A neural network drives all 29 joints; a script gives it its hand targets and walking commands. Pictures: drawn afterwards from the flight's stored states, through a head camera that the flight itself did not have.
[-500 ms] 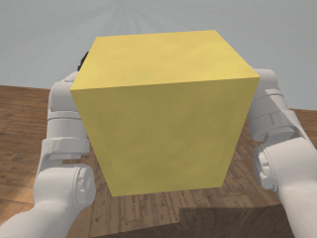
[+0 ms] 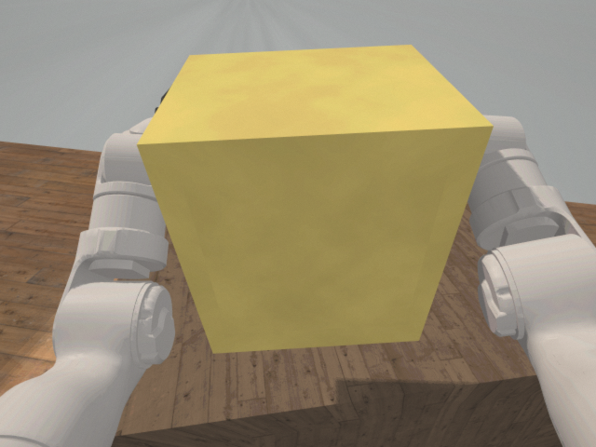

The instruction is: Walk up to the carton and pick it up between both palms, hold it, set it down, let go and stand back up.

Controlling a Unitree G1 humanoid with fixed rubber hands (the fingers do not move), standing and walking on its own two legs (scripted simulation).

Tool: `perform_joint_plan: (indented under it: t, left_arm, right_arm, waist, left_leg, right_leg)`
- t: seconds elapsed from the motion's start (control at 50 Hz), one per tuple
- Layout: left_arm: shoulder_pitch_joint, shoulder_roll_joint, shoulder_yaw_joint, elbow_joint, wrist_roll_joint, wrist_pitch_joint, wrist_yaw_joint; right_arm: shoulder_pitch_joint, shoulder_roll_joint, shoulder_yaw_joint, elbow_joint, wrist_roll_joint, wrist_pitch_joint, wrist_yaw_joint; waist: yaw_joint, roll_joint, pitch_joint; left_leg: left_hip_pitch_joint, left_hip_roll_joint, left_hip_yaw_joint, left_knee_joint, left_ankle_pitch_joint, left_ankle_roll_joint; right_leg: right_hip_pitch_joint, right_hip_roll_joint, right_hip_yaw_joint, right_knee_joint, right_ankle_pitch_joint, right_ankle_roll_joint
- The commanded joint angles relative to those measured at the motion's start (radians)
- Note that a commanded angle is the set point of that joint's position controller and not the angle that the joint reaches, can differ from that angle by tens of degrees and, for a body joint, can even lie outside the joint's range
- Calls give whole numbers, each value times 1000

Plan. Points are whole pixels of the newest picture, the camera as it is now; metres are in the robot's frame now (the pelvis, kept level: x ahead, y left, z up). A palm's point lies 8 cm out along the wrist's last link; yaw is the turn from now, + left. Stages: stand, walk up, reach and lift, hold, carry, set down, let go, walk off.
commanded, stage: hold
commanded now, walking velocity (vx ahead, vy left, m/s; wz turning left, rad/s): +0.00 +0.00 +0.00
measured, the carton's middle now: (309, 203) +0.30 +0.00 +0.27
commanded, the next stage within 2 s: none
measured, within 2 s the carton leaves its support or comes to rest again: neither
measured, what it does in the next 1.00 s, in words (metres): stands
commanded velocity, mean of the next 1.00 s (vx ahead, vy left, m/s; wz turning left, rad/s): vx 0.00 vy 0.00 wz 0.00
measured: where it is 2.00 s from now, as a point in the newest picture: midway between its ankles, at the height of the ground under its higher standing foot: outside the picture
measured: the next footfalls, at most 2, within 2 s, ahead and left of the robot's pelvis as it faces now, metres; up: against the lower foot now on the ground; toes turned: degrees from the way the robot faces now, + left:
none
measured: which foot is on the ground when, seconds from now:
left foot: down 0.00-1.00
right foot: down 0.00-1.00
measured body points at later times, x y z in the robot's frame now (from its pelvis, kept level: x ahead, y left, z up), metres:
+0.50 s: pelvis +0.01 +0.01 +0.00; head -0.10 +0.03 +0.44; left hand +0.39 +0.17 +0.32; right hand +0.39 -0.16 +0.34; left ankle +0.04 +0.13 -0.75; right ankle -0.01 -0.11 -0.75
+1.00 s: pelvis +0.01 +0.00 +0.00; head -0.10 +0.01 +0.44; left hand +0.39 +0.16 +0.32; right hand +0.39 -0.17 +0.34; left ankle +0.04 +0.13 -0.75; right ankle -0.01 -0.11 -0.75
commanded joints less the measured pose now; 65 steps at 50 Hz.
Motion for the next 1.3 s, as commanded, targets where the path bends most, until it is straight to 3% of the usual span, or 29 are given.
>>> perform_joint_plan:
  t: [0.0, 0.04, 0.08, 0.1, 0.14, 0.16, 0.2, 0.22, 0.26, 0.28, 0.34, 0.42, 0.48, 0.54, 0.6, 0.64, 0.66, 0.7, 0.74, 0.76, 0.8, 0.84, 0.88, 0.92, 0.96, 0.98, 1.0, 1.14, 1.28]
  left_arm:
    - [-788, -555, -253, -211, -126, -40, -92]
    - [-776, -568, -254, -181, -128, -30, -94]
    - [-775, -571, -258, -228, -136, -38, -95]
    - [-809, -585, -295, -278, -153, -39, -89]
    - [-809, -586, -307, -326, -162, -32, -76]
    - [-780, -572, -288, -288, -142, -17, -80]
    - [-806, -588, -307, -308, -147, -9, -82]
    - [-810, -606, -323, -336, -157, -9, -78]
    - [-764, -592, -311, -305, -145, 2, -81]
    - [-758, -576, -287, -292, -123, 6, -83]
    - [-750, -585, -297, -322, -136, 3, -83]
    - [-766, -593, -285, -271, -122, 10, -90]
    - [-789, -604, -309, -288, -133, 11, -84]
    - [-779, -578, -249, -223, -105, 6, -92]
    - [-774, -599, -281, -258, -131, 2, -88]
    - [-745, -593, -271, -207, -122, 14, -93]
    - [-750, -587, -252, -207, -112, 12, -98]
    - [-791, -616, -295, -286, -145, -1, -93]
    - [-789, -594, -279, -291, -130, 3, -89]
    - [-765, -580, -251, -229, -111, 11, -96]
    - [-762, -562, -239, -214, -115, 8, -104]
    - [-791, -580, -270, -272, -131, -6, -96]
    - [-792, -582, -264, -260, -136, -9, -89]
    - [-760, -552, -227, -193, -108, -2, -94]
    - [-768, -558, -240, -214, -119, -6, -97]
    - [-762, -504, -168, -160, -73, -7, -89]
    - [-777, -518, -189, -177, -93, -8, -91]
    - [-746, -534, -249, -247, -123, -5, -89]
    - [-714, -548, -306, -385, -150, 10, -81]
  right_arm:
    - [-686, 624, 67, -319, 136, -14, 93]
    - [-710, 617, 56, -339, 127, -17, 91]
    - [-708, 638, 91, -377, 141, -23, 89]
    - [-705, 641, 94, -394, 156, -22, 88]
    - [-702, 649, 114, -422, 181, -10, 91]
    - [-668, 629, 101, -386, 169, 2, 86]
    - [-677, 621, 78, -394, 159, 4, 90]
    - [-694, 613, 83, -413, 164, 0, 95]
    - [-683, 618, 96, -426, 160, 4, 92]
    - [-668, 612, 95, -377, 163, 12, 93]
    - [-692, 635, 129, -448, 184, 7, 91]
    - [-691, 620, 96, -381, 159, 11, 102]
    - [-681, 617, 83, -364, 154, 18, 104]
    - [-673, 622, 68, -310, 143, 25, 109]
    - [-707, 626, 102, -385, 178, 13, 102]
    - [-695, 596, 77, -353, 167, 21, 98]
    - [-677, 594, 72, -328, 158, 24, 102]
    - [-704, 622, 89, -384, 167, 10, 107]
    - [-688, 632, 99, -367, 179, 24, 107]
    - [-666, 618, 78, -321, 164, 33, 103]
    - [-689, 626, 87, -336, 155, 24, 104]
    - [-701, 653, 100, -381, 166, 12, 101]
    - [-714, 663, 104, -399, 169, 12, 100]
    - [-689, 653, 85, -343, 147, 20, 96]
    - [-693, 650, 90, -370, 153, 13, 91]
    - [-719, 709, 96, -338, 143, 19, 78]
    - [-709, 704, 82, -342, 143, 14, 75]
    - [-662, 664, 93, -378, 150, 19, 53]
    - [-617, 652, 125, -479, 176, 30, 43]
  waist:
    - [-13, 44, -243]
    - [-18, 48, -204]
    - [-5, 26, -254]
    - [-23, 52, -301]
    - [-18, 67, -318]
    - [-26, 71, -249]
    - [-39, 92, -257]
    - [-31, 110, -289]
    - [-30, 82, -265]
    - [-22, 75, -230]
    - [-7, 33, -305]
    - [-1, 61, -207]
    - [-22, 77, -231]
    - [0, 38, -173]
    - [-7, 57, -276]
    - [-16, 63, -196]
    - [-5, 45, -177]
    - [-10, 55, -270]
    - [-7, 58, -244]
    - [-12, 53, -185]
    - [4, 18, -196]
    - [3, 43, -246]
    - [-2, 26, -268]
    - [7, 6, -165]
    - [4, 7, -226]
    - [51, -65, -136]
    - [38, -31, -172]
    - [-13, 11, -215]
    - [-32, 69, -262]
  left_leg:
    - [216, -56, -45, -30, 106, 2]
    - [188, -60, -42, -33, 66, 4]
    - [207, -60, -41, -21, 121, 5]
    - [223, -61, -47, -8, 161, -7]
    - [255, -61, -50, 3, 192, -12]
    - [240, -64, -51, -5, 169, -15]
    - [217, -57, -50, -16, 123, -17]
    - [230, -56, -53, -10, 132, -25]
    - [239, -58, -51, 4, 162, -15]
    - [244, -53, -54, -8, 167, -15]
    - [262, -53, -54, 0, 195, -8]
    - [213, -50, -45, -23, 110, -8]
    - [227, -45, -50, -14, 116, -18]
    - [188, -49, -44, -34, 76, -5]
    - [236, -52, -54, -5, 174, -16]
    - [219, -52, -48, -13, 141, -18]
    - [209, -47, -47, -30, 107, -14]
    - [225, -44, -55, -10, 170, -19]
    - [247, -52, -51, -6, 181, -19]
    - [219, -57, -48, -15, 132, -13]
    - [191, -57, -42, -27, 105, 3]
    - [202, -57, -42, -13, 148, -6]
    - [225, -60, -45, -11, 132, 0]
    - [192, -60, -42, -26, 76, 16]
    - [190, -60, -43, -20, 102, 10]
    - [162, -71, -24, -51, 28, 36]
    - [155, -69, -22, -52, 25, 36]
    - [185, -72, -21, -41, 73, 9]
    - [224, -74, -28, -18, 152, -22]
  right_leg:
    - [-65, 27, 59, -75, 157, 59]
    - [-92, 22, 64, -90, 106, 53]
    - [-60, 30, 63, -73, 176, 59]
    - [-48, 36, 57, -64, 217, 61]
    - [-39, 45, 57, -57, 229, 60]
    - [-49, 34, 62, -67, 223, 60]
    - [-67, 37, 58, -66, 165, 55]
    - [-71, 40, 57, -59, 162, 46]
    - [-58, 35, 64, -65, 214, 53]
    - [-62, 40, 56, -63, 221, 54]
    - [-35, 49, 58, -59, 230, 56]
    - [-90, 42, 62, -76, 141, 49]
    - [-76, 51, 60, -68, 159, 41]
    - [-89, 42, 64, -78, 127, 42]
    - [-50, 49, 65, -60, 232, 48]
    - [-79, 46, 68, -79, 176, 43]
    - [-84, 45, 65, -85, 135, 41]
    - [-60, 54, 61, -67, 194, 37]
    - [-53, 52, 62, -67, 218, 44]
    - [-67, 39, 72, -80, 181, 49]
    - [-61, 37, 68, -82, 164, 51]
    - [-47, 40, 70, -66, 213, 53]
    - [-50, 38, 64, -71, 214, 60]
    - [-76, 26, 70, -82, 177, 62]
    - [-47, 29, 65, -72, 206, 65]
    - [-94, 38, 57, -80, 114, 79]
    - [-87, 31, 66, -79, 83, 70]
    - [-41, 27, 66, -64, 206, 76]
    - [-7, 35, 52, -42, 289, 81]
